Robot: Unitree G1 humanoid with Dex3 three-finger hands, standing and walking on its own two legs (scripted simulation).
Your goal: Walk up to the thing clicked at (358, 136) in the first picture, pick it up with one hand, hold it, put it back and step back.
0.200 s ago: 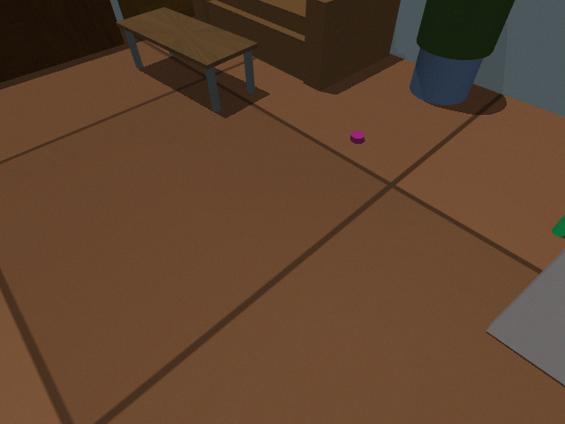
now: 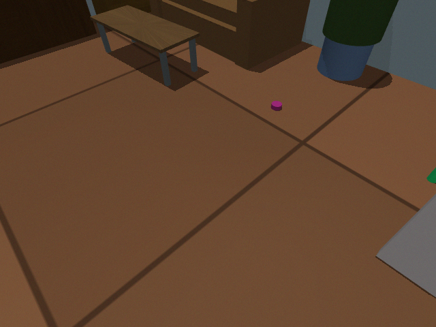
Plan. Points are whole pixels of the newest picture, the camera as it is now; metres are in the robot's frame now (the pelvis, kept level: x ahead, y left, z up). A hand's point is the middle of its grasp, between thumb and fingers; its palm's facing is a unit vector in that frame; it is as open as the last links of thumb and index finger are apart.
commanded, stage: stand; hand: left
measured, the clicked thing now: (276, 105) +1.80 -0.39 -0.76
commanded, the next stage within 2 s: walk up in 0.92 s
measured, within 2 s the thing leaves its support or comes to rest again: neither
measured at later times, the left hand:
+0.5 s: hand out of the picture +0.08 +0.25 -0.16, palm faces -0.02 -0.94 -0.34, open 7.4 cm
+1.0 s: hand out of the picture +0.08 +0.26 -0.15, palm faces -0.09 -0.94 -0.34, open 7.4 cm
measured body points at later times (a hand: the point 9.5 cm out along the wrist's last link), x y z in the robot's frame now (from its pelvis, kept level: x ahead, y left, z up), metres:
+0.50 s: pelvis +0.01 +0.00 +0.00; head +0.01 +0.00 +0.45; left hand +0.08 +0.30 -0.13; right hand +0.08 -0.30 -0.13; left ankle +0.00 +0.13 -0.75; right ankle +0.00 -0.12 -0.75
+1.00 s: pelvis +0.01 +0.00 +0.00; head +0.02 -0.01 +0.45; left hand +0.08 +0.30 -0.13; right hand +0.09 -0.31 -0.13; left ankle +0.00 +0.12 -0.74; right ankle +0.00 -0.12 -0.75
